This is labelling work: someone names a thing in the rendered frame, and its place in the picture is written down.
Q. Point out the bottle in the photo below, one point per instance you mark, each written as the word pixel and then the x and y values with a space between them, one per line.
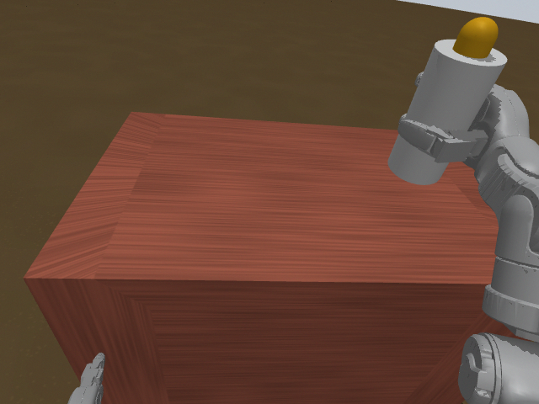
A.
pixel 456 81

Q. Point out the right robot arm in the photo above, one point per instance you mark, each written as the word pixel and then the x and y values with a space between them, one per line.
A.
pixel 498 369

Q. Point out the right robot hand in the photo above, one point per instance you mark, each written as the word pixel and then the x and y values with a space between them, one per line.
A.
pixel 502 115

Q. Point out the left robot hand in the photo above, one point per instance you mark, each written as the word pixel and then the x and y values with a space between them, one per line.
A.
pixel 91 389

